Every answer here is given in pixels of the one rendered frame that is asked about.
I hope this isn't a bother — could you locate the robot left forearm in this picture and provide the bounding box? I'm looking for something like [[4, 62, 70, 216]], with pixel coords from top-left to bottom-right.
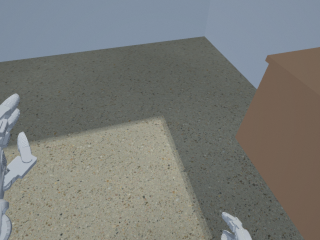
[[0, 199, 12, 240]]

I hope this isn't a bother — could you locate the counter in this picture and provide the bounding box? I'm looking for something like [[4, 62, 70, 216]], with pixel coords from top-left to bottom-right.
[[235, 47, 320, 240]]

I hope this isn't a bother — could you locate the robot left hand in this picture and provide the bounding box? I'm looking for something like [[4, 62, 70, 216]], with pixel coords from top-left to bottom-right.
[[0, 93, 37, 199]]

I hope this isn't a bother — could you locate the robot right hand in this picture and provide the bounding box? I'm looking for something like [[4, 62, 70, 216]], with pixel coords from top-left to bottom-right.
[[221, 212, 252, 240]]

